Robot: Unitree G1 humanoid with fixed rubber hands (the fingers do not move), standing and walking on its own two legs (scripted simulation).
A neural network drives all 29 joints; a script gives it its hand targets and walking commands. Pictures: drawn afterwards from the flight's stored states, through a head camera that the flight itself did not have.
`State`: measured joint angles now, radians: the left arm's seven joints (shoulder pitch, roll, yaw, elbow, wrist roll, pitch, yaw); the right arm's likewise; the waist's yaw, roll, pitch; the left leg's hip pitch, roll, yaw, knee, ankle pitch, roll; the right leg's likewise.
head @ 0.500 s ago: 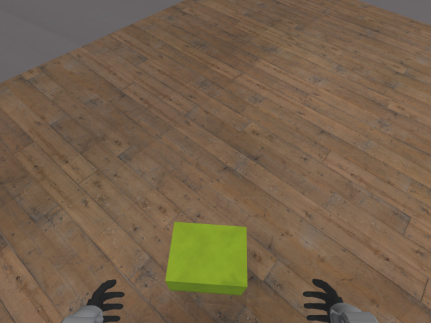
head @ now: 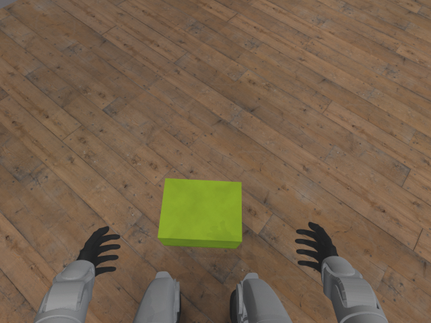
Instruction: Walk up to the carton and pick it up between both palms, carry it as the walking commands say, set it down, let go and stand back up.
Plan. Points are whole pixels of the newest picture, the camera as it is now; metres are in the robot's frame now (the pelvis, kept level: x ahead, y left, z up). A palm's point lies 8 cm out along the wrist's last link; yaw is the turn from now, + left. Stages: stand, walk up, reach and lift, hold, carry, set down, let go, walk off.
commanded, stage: reach and lift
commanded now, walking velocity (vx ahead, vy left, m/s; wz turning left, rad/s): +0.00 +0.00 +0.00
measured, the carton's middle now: (201, 214) +0.46 +0.02 -0.61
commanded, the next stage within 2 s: none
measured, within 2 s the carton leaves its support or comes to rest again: neither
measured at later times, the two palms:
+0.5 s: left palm (104, 188) +0.40 +0.25 -0.14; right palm (311, 199) +0.37 -0.23 -0.14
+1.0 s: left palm (110, 172) +0.46 +0.26 -0.19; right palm (304, 178) +0.44 -0.24 -0.18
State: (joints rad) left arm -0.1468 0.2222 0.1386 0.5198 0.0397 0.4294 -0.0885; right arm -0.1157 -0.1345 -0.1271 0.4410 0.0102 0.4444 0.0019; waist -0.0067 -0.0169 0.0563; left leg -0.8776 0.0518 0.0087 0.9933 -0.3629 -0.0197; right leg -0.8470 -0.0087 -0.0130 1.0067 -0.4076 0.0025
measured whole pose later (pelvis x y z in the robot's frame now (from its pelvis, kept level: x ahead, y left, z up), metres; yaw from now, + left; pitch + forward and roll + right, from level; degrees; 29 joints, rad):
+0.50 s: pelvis -0.03 +0.02 -0.05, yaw +0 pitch +30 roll -1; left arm -0.83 0.37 0.19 0.86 -0.06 0.28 -0.05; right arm -0.74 -0.25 -0.27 0.74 0.10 0.27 0.02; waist -0.04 0.00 0.04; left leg -1.35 0.04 0.01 1.13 -0.31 0.01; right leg -1.31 -0.02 0.00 1.14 -0.36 0.03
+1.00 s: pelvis -0.01 +0.01 -0.07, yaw -1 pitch +47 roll -1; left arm -0.94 0.39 0.32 0.87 -0.04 0.15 -0.12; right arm -0.86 -0.28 -0.37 0.76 0.07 0.14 0.05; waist -0.02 0.00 -0.11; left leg -1.65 0.04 0.00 1.17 -0.33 -0.01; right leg -1.62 -0.02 -0.01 1.18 -0.38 0.02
